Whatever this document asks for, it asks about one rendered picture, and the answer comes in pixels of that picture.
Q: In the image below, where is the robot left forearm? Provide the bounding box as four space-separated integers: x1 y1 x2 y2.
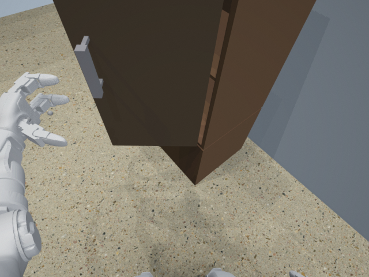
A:
0 129 28 214

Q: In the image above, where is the handle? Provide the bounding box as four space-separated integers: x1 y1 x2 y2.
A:
74 36 104 98

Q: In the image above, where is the cupboard door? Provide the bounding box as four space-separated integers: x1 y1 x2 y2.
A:
53 0 224 147

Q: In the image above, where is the robot right shin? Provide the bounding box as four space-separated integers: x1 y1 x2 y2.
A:
208 268 222 275

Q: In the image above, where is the robot left upper arm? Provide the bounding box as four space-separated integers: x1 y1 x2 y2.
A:
0 209 42 277

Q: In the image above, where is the robot left hand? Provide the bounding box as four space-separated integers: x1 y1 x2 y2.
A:
0 72 70 147

